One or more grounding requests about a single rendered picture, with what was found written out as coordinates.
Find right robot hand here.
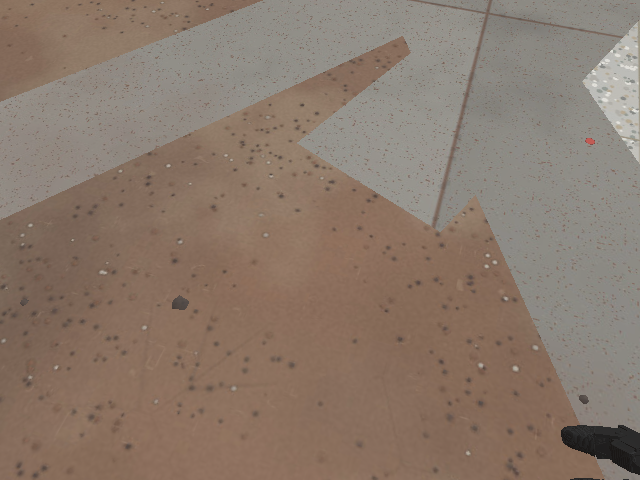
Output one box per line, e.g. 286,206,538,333
561,425,640,480

